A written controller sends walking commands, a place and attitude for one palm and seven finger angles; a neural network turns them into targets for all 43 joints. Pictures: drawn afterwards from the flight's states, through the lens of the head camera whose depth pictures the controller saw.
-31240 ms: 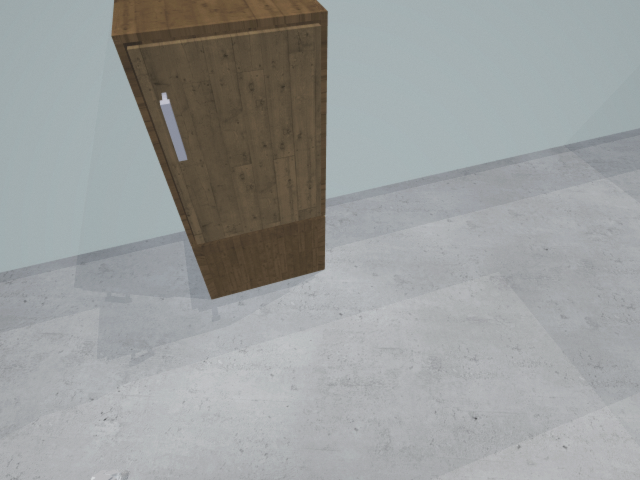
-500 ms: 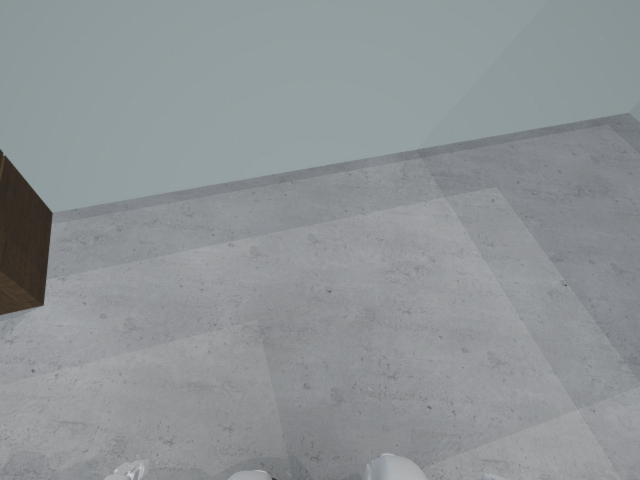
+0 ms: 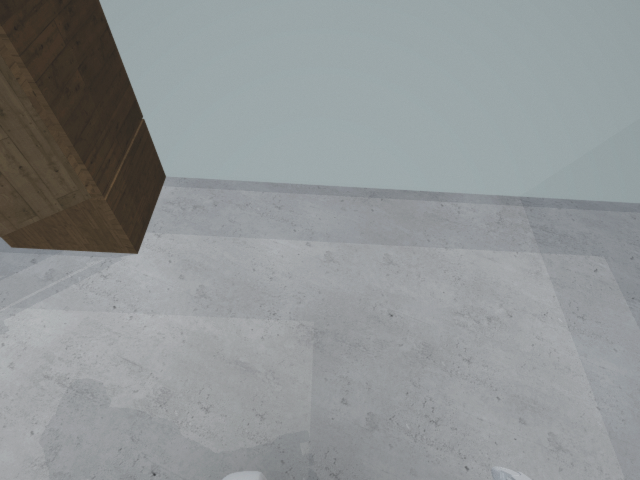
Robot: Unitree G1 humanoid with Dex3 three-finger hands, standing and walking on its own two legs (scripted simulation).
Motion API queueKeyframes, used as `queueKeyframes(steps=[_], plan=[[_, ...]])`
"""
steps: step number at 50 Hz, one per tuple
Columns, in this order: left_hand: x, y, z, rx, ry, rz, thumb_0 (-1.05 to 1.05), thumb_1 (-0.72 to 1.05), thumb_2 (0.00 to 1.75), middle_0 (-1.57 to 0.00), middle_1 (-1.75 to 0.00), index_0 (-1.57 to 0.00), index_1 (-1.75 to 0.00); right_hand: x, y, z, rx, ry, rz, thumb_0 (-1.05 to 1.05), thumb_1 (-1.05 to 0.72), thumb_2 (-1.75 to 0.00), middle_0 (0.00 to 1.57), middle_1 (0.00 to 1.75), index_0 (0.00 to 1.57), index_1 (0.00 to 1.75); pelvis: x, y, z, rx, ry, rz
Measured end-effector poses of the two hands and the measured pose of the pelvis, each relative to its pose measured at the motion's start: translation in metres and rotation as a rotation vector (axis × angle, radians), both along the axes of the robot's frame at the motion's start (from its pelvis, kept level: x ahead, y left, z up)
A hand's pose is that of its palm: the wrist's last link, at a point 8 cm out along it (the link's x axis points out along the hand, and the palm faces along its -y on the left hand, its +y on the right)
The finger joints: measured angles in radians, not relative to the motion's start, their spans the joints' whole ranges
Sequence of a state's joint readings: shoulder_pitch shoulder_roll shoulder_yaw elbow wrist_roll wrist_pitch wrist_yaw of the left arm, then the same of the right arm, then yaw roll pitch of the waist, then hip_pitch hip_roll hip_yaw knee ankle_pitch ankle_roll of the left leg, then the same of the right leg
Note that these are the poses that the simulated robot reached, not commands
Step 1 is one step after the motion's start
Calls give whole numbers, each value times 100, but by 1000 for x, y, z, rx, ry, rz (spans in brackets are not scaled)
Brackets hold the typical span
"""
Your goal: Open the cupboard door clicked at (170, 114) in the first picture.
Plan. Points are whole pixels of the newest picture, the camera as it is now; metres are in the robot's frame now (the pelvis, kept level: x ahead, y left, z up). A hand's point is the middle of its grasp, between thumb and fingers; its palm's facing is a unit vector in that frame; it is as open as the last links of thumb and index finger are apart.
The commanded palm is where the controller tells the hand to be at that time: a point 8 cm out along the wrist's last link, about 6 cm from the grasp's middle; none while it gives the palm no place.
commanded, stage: turn to face it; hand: left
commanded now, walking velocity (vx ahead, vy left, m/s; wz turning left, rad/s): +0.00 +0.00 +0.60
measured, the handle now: out of the picture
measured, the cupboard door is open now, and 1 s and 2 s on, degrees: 40 40 40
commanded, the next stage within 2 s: take the last steps up to it in 1.04 s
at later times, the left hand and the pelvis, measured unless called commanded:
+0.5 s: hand out of the picture +0.05 +0.19 -0.14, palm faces +0.28 -0.91 -0.29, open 7.4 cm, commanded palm none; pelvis +0.01 -0.03 +0.01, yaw +18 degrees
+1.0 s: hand out of the picture -0.03 +0.20 -0.15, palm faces +0.53 -0.81 -0.26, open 7.4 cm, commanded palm none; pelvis +0.02 -0.02 +0.01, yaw +31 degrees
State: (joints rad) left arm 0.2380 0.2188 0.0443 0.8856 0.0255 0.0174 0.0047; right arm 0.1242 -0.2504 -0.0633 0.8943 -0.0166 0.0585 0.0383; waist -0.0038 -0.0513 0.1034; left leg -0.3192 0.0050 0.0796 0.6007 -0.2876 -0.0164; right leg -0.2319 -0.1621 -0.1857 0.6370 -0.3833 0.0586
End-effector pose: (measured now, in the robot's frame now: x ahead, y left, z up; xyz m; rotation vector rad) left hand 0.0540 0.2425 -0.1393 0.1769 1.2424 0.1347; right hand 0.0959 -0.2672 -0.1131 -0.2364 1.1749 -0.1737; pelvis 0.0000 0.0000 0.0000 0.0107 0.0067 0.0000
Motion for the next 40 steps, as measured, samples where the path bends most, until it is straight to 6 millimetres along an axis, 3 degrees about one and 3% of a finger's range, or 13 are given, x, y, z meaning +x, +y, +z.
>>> queueKeyframes(steps=[4,10,17,21,25,29,36,40], plan=[[-19,22,-9,17,62,69,1,91,90,-20,-30,-20,-30,23,15,6,-27,-45,74,1,-91,-90,20,29,20,30,-1,6,-2,-9,6,42],[-16,36,10,42,9,135,1,91,90,-20,-30,-20,-30,26,27,11,-23,-7,137,1,-91,-90,20,29,21,30,-1,4,10,-29,13,108],[-2,25,29,81,-85,177,1,91,90,-19,-30,-20,-30,24,19,-2,21,52,173,1,-91,-90,20,30,21,30,1,-14,11,-32,14,192],[-6,10,31,116,-129,209,1,91,90,-20,-30,-20,-30,32,6,-19,46,71,193,1,-91,-90,20,30,21,30,4,-30,3,-13,14,244],[-26,-7,35,103,-104,265,0,91,90,-20,-30,-20,-30,46,1,-17,45,93,235,1,-91,-90,20,29,20,30,7,-33,8,-4,-2,306],[-49,-19,30,64,-66,324,0,91,90,-20,-30,-20,-30,65,10,-7,39,91,293,1,-91,-90,20,29,20,30,11,-32,13,20,-3,362],[-106,-15,-1,-1,14,456,0,91,90,-20,-30,-20,-30,113,56,-4,5,1,446,1,-91,-90,20,29,20,30,10,-12,-2,4,2,446],[-130,-5,-6,8,84,512,1,91,90,-20,-30,-20,-30,123,77,2,-6,-41,504,1,-91,-90,20,29,20,30,7,-9,-1,-3,-1,470]])
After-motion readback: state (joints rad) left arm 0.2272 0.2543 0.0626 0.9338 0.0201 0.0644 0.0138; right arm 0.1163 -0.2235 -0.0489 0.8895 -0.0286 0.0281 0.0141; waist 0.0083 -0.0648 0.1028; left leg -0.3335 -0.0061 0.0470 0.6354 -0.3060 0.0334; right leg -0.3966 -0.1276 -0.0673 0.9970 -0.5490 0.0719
